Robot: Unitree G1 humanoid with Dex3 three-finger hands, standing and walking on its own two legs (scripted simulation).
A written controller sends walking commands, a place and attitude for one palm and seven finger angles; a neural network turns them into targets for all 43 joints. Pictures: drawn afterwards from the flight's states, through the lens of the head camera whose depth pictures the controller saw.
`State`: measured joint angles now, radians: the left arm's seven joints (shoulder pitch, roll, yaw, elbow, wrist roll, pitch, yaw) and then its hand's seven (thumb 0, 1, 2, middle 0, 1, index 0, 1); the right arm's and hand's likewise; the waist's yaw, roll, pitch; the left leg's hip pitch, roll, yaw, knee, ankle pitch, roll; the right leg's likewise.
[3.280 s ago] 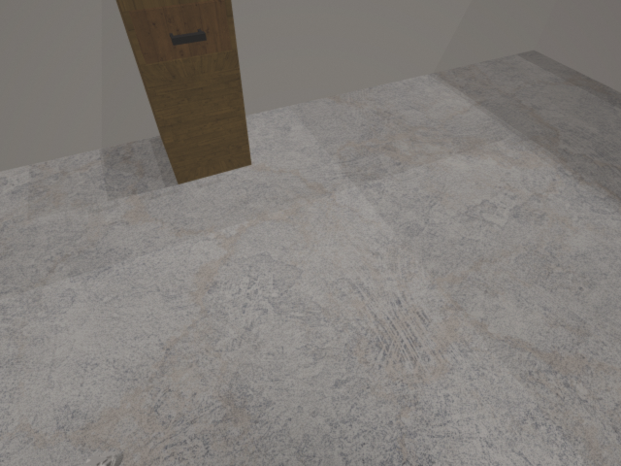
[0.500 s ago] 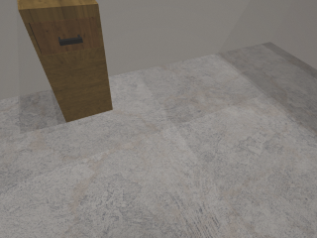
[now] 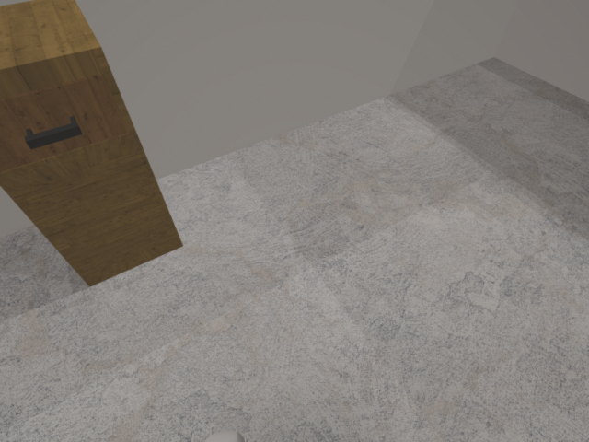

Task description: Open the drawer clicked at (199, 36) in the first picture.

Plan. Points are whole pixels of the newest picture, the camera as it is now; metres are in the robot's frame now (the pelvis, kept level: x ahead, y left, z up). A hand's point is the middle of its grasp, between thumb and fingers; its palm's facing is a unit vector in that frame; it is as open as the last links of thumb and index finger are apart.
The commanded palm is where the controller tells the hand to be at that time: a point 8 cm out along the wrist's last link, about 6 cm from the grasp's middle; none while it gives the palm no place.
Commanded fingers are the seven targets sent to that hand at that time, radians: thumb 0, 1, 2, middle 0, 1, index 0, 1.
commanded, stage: walk to a spot facing it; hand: left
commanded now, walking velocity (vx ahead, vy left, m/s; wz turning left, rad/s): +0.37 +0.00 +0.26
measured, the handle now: (52, 130) +0.83 +0.65 -0.08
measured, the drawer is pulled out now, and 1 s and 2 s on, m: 0.00 0.00 0.00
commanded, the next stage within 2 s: turn to face it in 0.22 s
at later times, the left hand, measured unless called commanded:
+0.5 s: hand (146, 413) +0.20 +0.25 -0.17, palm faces +0.19 -0.97 -0.16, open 7.4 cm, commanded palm none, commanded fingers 0.00 0.90 0.90 -0.20 -0.30 -0.20 -0.30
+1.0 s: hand (169, 344) +0.30 +0.23 -0.13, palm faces +0.39 -0.88 -0.27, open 7.4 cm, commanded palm none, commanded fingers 0.00 0.90 0.90 -0.20 -0.30 -0.20 -0.30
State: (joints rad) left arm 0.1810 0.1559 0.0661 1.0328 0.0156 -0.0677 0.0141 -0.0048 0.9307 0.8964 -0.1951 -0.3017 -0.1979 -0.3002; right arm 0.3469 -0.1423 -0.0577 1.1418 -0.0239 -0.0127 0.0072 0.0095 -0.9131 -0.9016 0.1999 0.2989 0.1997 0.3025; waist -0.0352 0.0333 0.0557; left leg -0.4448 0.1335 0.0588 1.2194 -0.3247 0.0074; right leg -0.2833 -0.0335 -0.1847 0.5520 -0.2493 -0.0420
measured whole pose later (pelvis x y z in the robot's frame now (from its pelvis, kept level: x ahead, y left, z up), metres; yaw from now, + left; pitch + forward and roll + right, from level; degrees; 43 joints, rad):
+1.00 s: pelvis +0.27 +0.02 +0.01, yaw +23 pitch -1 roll +2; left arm 0.16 0.15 0.04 0.91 0.01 0.00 0.03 0.00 0.91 0.90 -0.20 -0.30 -0.20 -0.30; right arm 0.22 -0.25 -0.10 0.98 -0.02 0.07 0.01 0.01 -0.91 -0.90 0.20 0.30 0.20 0.30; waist -0.04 0.05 0.06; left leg -0.48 0.01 0.00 1.15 -0.40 -0.05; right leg -0.23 -0.08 -0.17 0.51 -0.26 -0.03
